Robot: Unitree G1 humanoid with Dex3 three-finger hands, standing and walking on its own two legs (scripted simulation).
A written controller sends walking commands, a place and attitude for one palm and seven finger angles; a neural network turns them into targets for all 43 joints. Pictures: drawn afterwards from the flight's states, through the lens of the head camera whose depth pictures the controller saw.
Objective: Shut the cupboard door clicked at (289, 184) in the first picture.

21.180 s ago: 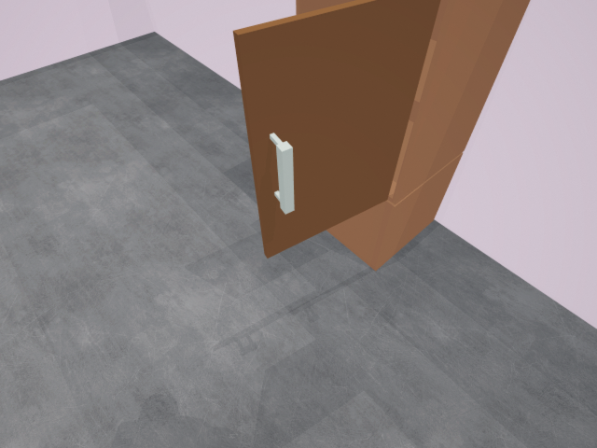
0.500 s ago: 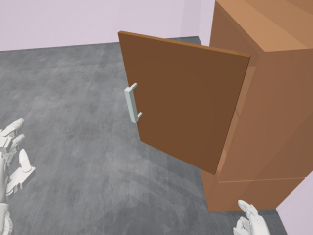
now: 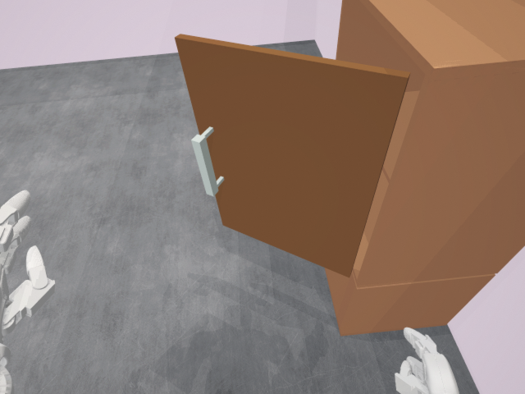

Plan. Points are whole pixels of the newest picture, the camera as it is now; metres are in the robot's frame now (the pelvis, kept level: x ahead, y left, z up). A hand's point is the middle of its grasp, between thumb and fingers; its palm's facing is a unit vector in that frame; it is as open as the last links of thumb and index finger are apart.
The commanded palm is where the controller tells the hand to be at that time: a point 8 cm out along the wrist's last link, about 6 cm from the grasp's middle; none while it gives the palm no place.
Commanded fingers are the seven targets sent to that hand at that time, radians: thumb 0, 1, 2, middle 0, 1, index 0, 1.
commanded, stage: step back with the hand held close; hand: left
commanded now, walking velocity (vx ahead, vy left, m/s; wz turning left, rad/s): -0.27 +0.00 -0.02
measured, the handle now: (210, 162) +0.63 +0.18 -0.04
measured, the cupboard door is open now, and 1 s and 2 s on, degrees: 57 57 57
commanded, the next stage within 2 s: stop stepping back and stand still in 1.30 s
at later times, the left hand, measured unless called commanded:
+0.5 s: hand out of the picture +0.13 +0.29 +0.15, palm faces +0.41 -0.77 -0.49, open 7.4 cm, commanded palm +0.07 +0.32 +0.17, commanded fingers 0.00 0.90 0.90 -0.20 -0.30 -0.20 -0.30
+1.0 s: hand out of the picture +0.05 +0.28 +0.16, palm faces +0.48 -0.72 -0.50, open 7.4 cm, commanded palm -0.01 +0.31 +0.17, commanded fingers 0.00 0.90 0.90 -0.20 -0.30 -0.20 -0.30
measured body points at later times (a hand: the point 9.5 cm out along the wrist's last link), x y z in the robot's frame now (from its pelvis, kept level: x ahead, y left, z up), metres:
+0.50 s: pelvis -0.07 +0.02 -0.01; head -0.05 +0.03 +0.44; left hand +0.11 +0.33 +0.18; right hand +0.12 -0.21 -0.09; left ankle -0.01 +0.12 -0.74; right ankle -0.03 -0.13 -0.74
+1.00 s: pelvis -0.13 +0.01 -0.02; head -0.12 +0.01 +0.43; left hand +0.01 +0.32 +0.19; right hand +0.04 -0.24 -0.10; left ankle -0.04 +0.12 -0.72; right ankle -0.04 -0.12 -0.74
